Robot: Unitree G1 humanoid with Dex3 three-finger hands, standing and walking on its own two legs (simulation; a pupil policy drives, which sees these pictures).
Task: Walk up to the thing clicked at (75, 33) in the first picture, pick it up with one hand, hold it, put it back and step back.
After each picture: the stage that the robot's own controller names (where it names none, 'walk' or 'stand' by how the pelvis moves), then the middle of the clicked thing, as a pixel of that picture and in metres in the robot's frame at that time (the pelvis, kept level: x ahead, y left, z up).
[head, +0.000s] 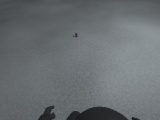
stand; (76, 34) +1.98 +0.46 -0.72
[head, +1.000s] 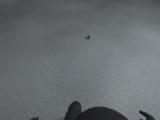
walk; (88, 37) +1.85 +0.20 -0.69
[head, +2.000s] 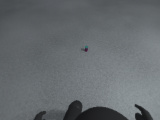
walk; (86, 48) +1.26 +0.14 -0.69
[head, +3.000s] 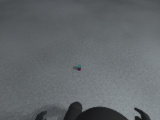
walk; (79, 67) +0.81 +0.19 -0.70
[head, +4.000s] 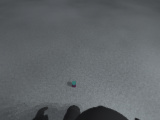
walk; (74, 84) +0.53 +0.19 -0.71
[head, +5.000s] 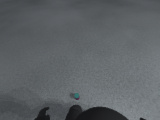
stand; (77, 96) +0.34 +0.17 -0.70
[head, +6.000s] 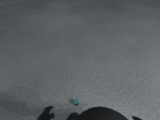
stand; (76, 102) +0.30 +0.17 -0.73
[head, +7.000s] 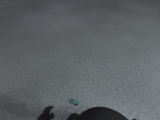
stand; (76, 102) +0.31 +0.18 -0.73
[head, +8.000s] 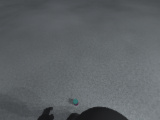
stand; (75, 102) +0.30 +0.18 -0.73
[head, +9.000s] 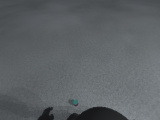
stand; (75, 103) +0.29 +0.19 -0.73
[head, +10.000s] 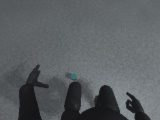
go down; (73, 77) +0.35 +0.17 -0.50
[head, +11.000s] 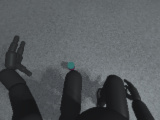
go down; (71, 66) +0.39 +0.19 -0.32
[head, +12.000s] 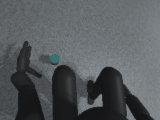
close in; (54, 60) +0.38 +0.22 -0.24
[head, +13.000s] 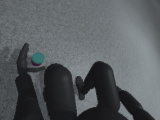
close; (37, 60) +0.39 +0.24 -0.22
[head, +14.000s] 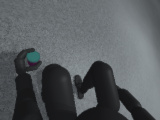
close; (33, 59) +0.38 +0.25 -0.22
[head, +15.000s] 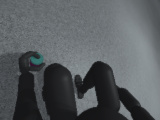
lift; (36, 60) +0.36 +0.24 -0.23
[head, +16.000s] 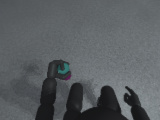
lift; (65, 72) +0.31 +0.19 -0.01
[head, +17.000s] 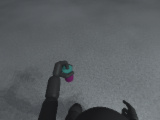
hold; (68, 73) +0.32 +0.18 +0.01
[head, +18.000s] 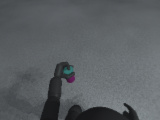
hold; (69, 74) +0.32 +0.17 -0.01
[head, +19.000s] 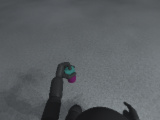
hold; (70, 74) +0.32 +0.16 -0.01
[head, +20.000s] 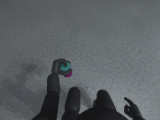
crouch; (66, 70) +0.35 +0.18 -0.07
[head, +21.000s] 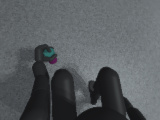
lower; (51, 56) +0.41 +0.24 -0.17
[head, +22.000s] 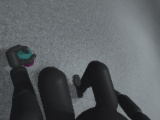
lower; (26, 58) +0.40 +0.27 -0.23
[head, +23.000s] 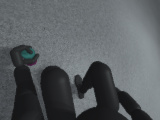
lower; (30, 57) +0.40 +0.27 -0.22
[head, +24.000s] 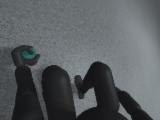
lower; (30, 57) +0.39 +0.27 -0.23
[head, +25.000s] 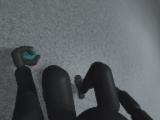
lower; (31, 58) +0.39 +0.27 -0.22
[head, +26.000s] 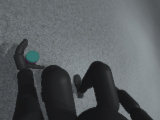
open; (31, 59) +0.37 +0.26 -0.23
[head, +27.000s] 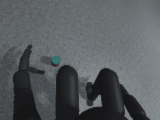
stand; (55, 61) +0.38 +0.23 -0.26
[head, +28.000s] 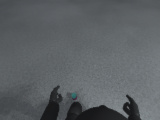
stand; (74, 96) +0.32 +0.17 -0.63
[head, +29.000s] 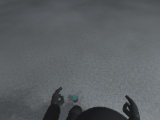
stand; (75, 98) +0.34 +0.18 -0.67
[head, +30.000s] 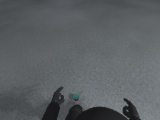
stand; (76, 97) +0.33 +0.18 -0.67
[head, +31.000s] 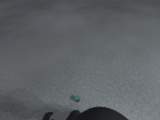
stand; (77, 98) +0.35 +0.18 -0.72
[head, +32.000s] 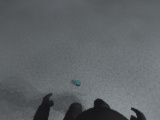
walk; (78, 83) +0.42 +0.14 -0.71
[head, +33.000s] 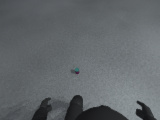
walk; (77, 71) +0.64 +0.22 -0.69
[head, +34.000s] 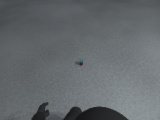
stand; (81, 62) +0.93 +0.22 -0.70
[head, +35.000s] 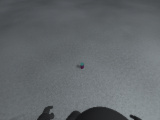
stand; (82, 65) +0.94 +0.18 -0.72
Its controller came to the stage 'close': yes
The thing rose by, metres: 0.70
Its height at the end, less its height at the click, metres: +0.00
